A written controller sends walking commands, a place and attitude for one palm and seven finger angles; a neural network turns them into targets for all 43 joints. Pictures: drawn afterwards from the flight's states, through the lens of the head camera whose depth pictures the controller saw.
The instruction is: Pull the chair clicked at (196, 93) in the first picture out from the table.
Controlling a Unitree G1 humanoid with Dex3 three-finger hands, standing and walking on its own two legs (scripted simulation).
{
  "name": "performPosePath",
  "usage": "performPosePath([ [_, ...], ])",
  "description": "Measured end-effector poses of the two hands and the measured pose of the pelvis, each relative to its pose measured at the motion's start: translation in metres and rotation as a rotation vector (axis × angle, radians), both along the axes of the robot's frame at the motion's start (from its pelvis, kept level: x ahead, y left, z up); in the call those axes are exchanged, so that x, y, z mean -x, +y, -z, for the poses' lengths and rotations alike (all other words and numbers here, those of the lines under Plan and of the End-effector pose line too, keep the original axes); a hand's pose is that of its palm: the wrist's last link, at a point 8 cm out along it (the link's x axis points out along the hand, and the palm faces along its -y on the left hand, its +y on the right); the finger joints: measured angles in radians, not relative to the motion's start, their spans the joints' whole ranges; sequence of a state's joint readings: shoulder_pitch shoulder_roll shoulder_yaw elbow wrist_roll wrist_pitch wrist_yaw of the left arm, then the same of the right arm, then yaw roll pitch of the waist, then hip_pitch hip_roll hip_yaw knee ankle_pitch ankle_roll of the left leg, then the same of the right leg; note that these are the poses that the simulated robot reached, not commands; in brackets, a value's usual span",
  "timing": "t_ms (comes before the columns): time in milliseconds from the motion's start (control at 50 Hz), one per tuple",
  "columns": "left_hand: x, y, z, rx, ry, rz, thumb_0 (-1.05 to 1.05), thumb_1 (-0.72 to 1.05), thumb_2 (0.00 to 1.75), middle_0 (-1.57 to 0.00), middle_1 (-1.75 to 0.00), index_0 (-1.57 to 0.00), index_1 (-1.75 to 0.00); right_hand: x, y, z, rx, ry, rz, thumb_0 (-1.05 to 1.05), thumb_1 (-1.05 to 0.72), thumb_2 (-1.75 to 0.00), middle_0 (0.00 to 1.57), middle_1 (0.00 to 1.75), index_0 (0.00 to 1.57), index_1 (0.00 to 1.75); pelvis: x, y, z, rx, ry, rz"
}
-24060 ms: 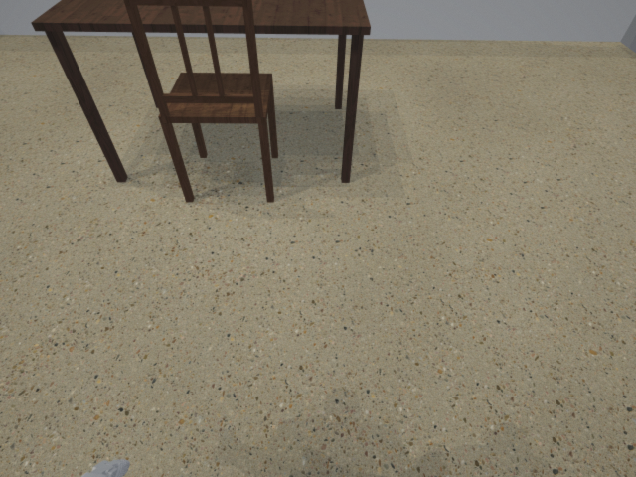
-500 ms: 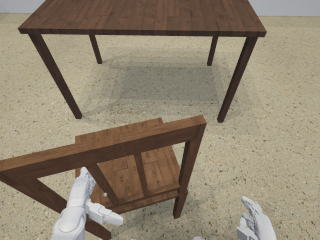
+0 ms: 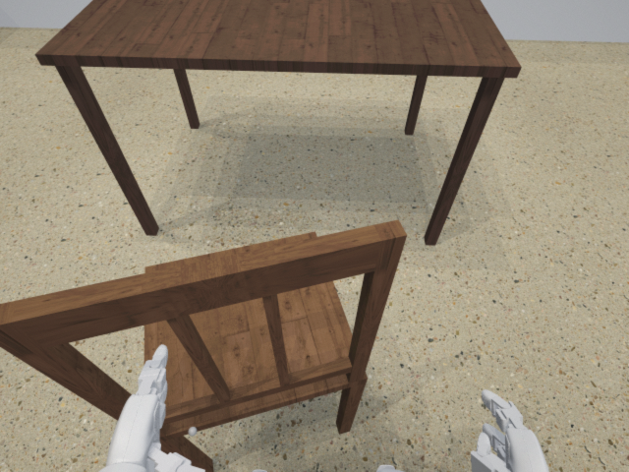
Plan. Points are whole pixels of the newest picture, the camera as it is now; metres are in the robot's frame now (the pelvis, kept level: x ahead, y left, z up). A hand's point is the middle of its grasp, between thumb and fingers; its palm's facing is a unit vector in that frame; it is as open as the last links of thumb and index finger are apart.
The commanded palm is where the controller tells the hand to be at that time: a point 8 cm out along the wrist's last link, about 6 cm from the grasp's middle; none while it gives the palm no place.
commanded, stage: draw the fingers out of the gap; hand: left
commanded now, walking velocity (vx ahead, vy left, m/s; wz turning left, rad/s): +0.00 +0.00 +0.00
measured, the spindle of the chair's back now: (205, 362) +0.27 +0.16 -0.03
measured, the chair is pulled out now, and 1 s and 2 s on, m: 0.61 0.61 0.60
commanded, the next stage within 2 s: draw the hand back to the body in 0.40 s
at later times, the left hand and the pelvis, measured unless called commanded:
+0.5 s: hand out of the picture +0.13 +0.14 -0.02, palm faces +0.05 -0.99 -0.16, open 17.5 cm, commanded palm +0.09 +0.19 +0.00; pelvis +0.00 +0.00 -0.01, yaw +0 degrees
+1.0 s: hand (125, 449) +0.15 +0.18 +0.08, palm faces +0.03 -0.99 -0.10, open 17.4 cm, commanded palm +0.11 +0.25 +0.10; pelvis -0.01 +0.00 -0.02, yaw +0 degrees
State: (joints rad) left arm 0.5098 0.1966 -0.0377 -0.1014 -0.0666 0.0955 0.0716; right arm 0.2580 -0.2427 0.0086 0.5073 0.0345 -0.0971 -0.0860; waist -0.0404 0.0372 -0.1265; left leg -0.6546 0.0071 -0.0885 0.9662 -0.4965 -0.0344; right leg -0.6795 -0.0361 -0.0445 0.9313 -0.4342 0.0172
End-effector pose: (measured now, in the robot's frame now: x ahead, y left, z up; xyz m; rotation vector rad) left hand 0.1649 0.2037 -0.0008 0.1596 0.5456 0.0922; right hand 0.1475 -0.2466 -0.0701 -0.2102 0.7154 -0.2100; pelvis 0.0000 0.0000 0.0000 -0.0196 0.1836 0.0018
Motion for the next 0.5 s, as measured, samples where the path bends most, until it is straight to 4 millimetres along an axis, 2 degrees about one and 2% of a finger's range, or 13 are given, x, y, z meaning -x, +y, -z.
performPosePath([
  [260,0.029,-0.009,-0.001,0.007,0.012,-0.003,-0.01,-0.53,0.21,0.00,0.00,-0.01,-0.01,-0.015,0.013,-0.001,-0.027,-0.067,-0.018,0.01,-0.90,-0.90,0.21,0.30,0.20,0.30,0.004,0.000,0.007,0.001,0.004,-0.003],
  [500,0.057,-0.010,-0.002,0.013,0.042,-0.009,-0.01,-0.53,0.21,0.00,0.00,0.00,-0.01,-0.020,0.011,-0.001,-0.018,-0.093,-0.006,0.01,-0.90,-0.90,0.21,0.30,0.20,0.30,0.004,0.000,0.013,0.007,0.013,-0.007],
])
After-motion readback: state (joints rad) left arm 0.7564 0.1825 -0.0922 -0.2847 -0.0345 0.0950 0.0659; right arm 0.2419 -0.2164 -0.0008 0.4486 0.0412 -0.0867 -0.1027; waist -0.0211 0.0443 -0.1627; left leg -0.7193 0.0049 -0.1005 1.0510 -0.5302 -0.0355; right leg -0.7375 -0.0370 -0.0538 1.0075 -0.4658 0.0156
